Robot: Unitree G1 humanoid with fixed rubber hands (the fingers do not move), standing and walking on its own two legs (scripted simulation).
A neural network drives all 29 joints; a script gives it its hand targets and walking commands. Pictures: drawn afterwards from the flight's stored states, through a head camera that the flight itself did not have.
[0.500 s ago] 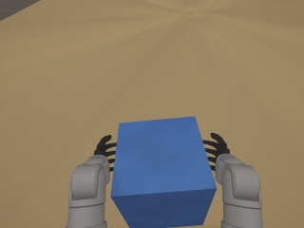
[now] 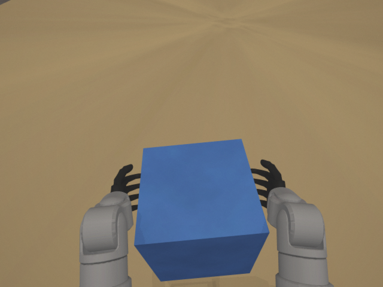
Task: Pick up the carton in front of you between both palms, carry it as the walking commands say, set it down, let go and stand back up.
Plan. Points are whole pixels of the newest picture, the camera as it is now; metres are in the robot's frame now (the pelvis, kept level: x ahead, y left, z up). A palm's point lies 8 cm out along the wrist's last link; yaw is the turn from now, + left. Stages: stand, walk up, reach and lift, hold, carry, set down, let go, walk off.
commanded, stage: carry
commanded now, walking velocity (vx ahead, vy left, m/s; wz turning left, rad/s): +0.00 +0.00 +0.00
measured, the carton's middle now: (199, 213) +0.29 +0.00 +0.00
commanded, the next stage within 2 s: hold in 1.28 s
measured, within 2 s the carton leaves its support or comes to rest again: neither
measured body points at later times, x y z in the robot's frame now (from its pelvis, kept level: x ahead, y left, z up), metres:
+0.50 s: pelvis +0.00 -0.01 -0.01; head -0.02 -0.01 +0.44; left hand +0.28 +0.13 +0.05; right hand +0.28 -0.17 +0.06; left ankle +0.05 +0.09 -0.73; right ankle -0.10 -0.12 -0.73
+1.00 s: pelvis -0.05 -0.02 +0.00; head -0.07 -0.01 +0.45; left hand +0.27 +0.12 +0.02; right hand +0.26 -0.18 +0.03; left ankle +0.05 +0.09 -0.73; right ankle -0.10 -0.12 -0.73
